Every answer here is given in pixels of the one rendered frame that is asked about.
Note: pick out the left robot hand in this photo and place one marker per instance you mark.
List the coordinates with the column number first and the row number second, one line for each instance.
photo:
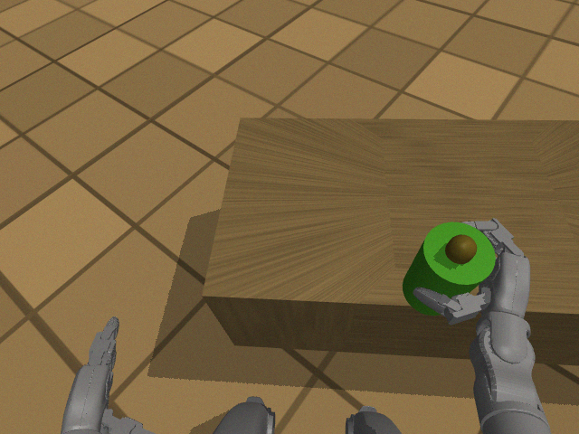
column 88, row 404

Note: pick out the bottle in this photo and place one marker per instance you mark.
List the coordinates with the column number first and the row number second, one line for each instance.
column 453, row 259

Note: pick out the right robot hand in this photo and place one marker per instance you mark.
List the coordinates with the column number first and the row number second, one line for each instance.
column 505, row 289

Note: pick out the right robot arm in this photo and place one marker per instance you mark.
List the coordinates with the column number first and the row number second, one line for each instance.
column 504, row 392

